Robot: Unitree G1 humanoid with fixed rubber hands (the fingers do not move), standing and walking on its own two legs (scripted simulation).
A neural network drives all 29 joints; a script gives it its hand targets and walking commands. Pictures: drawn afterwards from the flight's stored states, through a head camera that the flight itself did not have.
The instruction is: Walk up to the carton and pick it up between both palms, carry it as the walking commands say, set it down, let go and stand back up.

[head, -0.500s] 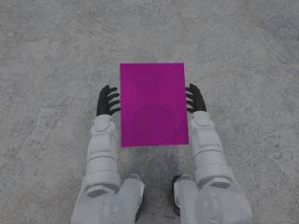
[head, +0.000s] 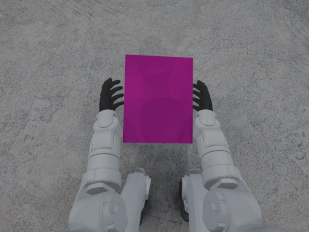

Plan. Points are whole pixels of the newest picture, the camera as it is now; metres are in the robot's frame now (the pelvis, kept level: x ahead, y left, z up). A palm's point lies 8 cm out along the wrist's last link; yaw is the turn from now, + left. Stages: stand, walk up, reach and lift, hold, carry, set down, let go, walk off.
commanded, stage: set down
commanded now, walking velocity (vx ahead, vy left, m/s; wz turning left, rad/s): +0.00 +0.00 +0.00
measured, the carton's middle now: (155, 104) +0.45 +0.05 -0.14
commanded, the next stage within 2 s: none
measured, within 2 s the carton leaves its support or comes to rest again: neither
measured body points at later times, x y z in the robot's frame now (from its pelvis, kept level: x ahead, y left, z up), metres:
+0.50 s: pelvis -0.03 -0.01 -0.07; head +0.22 -0.01 +0.31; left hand +0.42 +0.18 -0.14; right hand +0.46 -0.07 -0.15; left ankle +0.05 +0.12 -0.58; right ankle +0.09 -0.12 -0.58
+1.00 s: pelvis -0.04 +0.01 -0.14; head +0.25 +0.03 +0.21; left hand +0.45 +0.19 -0.23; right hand +0.49 -0.06 -0.24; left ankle +0.05 +0.12 -0.58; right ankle +0.09 -0.12 -0.58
